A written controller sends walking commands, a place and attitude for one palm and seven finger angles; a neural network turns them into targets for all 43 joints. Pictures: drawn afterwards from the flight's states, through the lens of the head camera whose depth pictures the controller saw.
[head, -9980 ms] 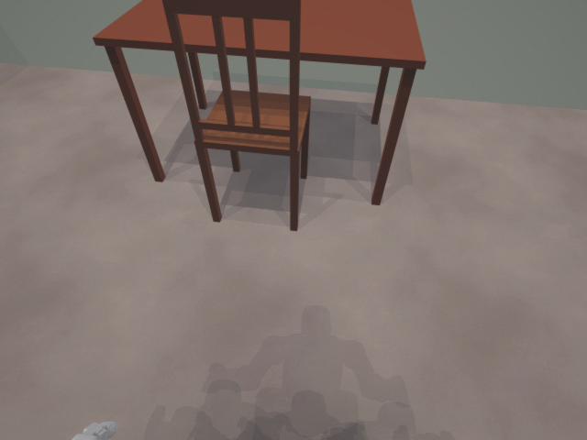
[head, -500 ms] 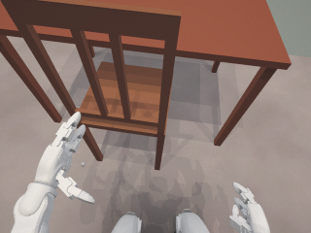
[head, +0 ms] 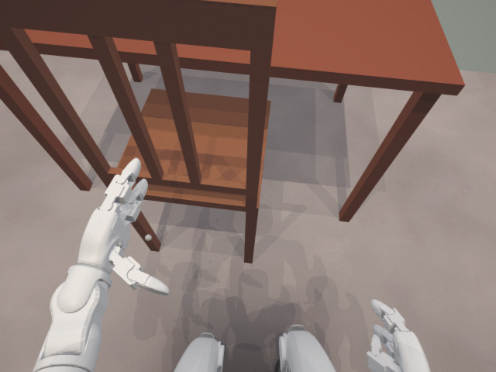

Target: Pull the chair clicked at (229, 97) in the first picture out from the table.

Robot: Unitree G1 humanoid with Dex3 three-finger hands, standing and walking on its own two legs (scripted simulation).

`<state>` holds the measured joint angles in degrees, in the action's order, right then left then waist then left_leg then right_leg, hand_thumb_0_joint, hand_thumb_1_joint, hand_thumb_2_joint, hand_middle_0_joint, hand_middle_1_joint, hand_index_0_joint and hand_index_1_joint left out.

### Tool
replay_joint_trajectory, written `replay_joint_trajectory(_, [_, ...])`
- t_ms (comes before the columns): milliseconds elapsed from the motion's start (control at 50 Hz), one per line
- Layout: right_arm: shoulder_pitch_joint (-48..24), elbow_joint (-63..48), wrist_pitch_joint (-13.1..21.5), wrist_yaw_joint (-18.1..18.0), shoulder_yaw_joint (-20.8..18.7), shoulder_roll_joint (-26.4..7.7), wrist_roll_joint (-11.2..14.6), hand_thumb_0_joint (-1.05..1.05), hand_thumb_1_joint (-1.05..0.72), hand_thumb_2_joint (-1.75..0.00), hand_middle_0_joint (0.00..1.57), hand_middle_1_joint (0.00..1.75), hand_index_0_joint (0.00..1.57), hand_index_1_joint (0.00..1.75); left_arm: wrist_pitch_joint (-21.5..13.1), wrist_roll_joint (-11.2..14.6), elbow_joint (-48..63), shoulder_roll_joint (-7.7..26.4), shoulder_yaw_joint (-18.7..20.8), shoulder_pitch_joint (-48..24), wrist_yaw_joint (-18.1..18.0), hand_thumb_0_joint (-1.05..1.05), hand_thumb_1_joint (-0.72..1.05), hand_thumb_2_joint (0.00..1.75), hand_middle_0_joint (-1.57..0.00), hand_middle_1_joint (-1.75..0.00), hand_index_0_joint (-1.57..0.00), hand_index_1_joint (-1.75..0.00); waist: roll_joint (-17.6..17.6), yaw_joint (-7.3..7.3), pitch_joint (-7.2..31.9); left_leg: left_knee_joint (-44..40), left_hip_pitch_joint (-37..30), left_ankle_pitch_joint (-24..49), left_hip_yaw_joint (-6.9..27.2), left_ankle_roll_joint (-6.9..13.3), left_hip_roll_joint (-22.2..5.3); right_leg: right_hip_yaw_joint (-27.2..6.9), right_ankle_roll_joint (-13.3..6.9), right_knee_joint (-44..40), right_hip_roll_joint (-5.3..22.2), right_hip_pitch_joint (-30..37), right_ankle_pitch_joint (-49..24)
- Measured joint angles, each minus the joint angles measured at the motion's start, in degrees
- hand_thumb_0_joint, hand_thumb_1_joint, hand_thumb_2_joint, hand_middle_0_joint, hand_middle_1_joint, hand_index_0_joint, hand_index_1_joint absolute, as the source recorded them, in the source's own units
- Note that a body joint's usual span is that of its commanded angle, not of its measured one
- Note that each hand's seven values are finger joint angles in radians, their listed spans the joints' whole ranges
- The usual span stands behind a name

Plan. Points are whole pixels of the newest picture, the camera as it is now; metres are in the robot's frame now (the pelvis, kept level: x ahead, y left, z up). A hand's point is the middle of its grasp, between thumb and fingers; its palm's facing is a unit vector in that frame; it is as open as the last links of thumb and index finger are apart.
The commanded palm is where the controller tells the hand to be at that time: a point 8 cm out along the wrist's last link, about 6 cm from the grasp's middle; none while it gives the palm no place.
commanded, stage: aim the fingers beside a spindle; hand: left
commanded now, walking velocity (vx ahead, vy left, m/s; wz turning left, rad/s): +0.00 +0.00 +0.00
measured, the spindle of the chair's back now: (136, 123) +0.53 +0.22 +0.04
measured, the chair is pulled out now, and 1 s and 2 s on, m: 0.00 0.00 0.00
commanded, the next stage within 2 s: push the fingers through the gap in 1.20 s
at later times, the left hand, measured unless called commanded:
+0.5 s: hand (169, 211) +0.36 +0.14 +0.02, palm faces -0.14 -0.99 -0.05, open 16.9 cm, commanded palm +0.35 +0.19 +0.02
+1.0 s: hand (173, 207) +0.37 +0.14 +0.01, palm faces -0.13 -0.99 -0.05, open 16.9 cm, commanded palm +0.35 +0.19 +0.01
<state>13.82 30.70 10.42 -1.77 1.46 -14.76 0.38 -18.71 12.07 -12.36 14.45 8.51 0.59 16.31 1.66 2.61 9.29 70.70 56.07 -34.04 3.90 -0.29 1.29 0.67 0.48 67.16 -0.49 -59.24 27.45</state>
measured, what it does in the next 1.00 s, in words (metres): stands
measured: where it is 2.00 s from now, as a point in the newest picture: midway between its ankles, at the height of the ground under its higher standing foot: outside the picture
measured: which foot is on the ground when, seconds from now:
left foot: down 0.00-1.00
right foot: down 0.00-1.00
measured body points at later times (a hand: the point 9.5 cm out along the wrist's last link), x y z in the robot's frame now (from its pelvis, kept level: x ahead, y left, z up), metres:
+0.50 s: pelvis -0.01 +0.00 -0.01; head +0.10 +0.00 +0.42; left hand +0.36 +0.19 +0.03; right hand +0.13 -0.26 -0.12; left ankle +0.00 +0.12 -0.64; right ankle +0.04 -0.13 -0.64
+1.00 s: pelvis -0.01 +0.00 -0.02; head +0.11 +0.00 +0.42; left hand +0.38 +0.19 +0.02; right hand +0.11 -0.25 -0.13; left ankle +0.00 +0.12 -0.64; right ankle +0.04 -0.13 -0.64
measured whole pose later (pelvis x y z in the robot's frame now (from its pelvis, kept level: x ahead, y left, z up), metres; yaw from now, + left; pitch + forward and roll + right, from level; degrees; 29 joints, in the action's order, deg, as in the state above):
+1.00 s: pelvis -0.01 +0.00 -0.02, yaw +0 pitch +23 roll -1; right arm 14.4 32.5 4.5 -0.2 1.0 -14.6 -0.5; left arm -22.6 8.7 -29.2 13.6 9.1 -17.8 11.7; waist 1.6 4.0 9.0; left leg 74.7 63.2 -34.4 2.9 -0.3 1.4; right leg -0.2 0.6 71.5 -0.5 -66.9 27.5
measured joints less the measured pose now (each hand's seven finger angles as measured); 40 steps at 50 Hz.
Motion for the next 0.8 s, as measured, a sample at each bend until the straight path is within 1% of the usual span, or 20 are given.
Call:
replay_joint_trajectory(300, [-0.59,0.72,-2.30,0.38,0.03,0.10,-0.23,0.01,-0.90,-0.90,0.20,0.30,0.20,0.30,-0.59,-1.32,-7.87,-0.33,0.04,-9.38,-1.33,-0.01,-0.50,0.30,-0.06,-0.08,-0.06,-0.08,-0.12,0.34,0.06,1.73,2.88,-0.25,-0.14,-0.29,-0.03,-0.10,-0.28,2.07,-0.06,-3.17,0.28])
replay_joint_trajectory(440, [-0.25,1.13,-3.34,0.67,-0.19,0.00,-0.47,0.01,-0.90,-0.90,0.20,0.30,0.20,0.30,-1.28,-2.21,-11.93,-0.41,0.74,-13.30,-2.52,-0.01,-0.50,0.30,-0.06,-0.08,-0.06,-0.08,-0.25,0.94,0.05,2.64,4.45,-0.35,-0.37,-0.32,-0.04,-0.31,-0.29,3.06,-0.12,-4.88,0.32])
replay_joint_trajectory(640, [0.17,2.16,-4.44,1.11,-0.39,-0.10,-0.83,0.01,-0.90,-0.90,0.20,0.30,0.20,0.30,-2.67,-3.41,-17.69,-0.61,0.64,-19.69,-3.67,-0.01,-0.50,0.30,-0.06,-0.08,-0.06,-0.08,-0.25,1.71,-0.03,4.15,7.12,-0.45,-0.59,-0.21,0.08,-0.52,-0.15,4.46,-0.05,-7.57,0.29])
replay_joint_trajectory(720, [0.46,1.90,-5.24,1.57,-0.53,0.17,-0.98,0.01,-0.90,-0.90,0.20,0.30,0.20,0.30,-2.82,-3.63,-17.75,-0.68,1.17,-20.26,-4.15,-0.01,-0.50,0.30,-0.06,-0.08,-0.06,-0.08,-0.26,2.05,-0.07,4.31,7.56,-0.48,-1.06,-0.12,-0.03,-0.97,-0.05,4.74,-0.18,-8.23,0.20])
replay_joint_trajectory(800, [1.00,1.53,-6.01,1.91,-0.52,0.30,-0.95,0.01,-0.90,-0.90,0.20,0.30,0.20,0.30,-2.86,-3.62,-17.02,-0.86,1.26,-19.13,-4.44,-0.01,-0.50,0.30,-0.06,-0.08,-0.06,-0.08,-0.08,1.95,0.00,3.92,7.22,-0.42,-1.46,0.01,-0.09,-1.36,0.06,4.48,-0.26,-8.07,0.08])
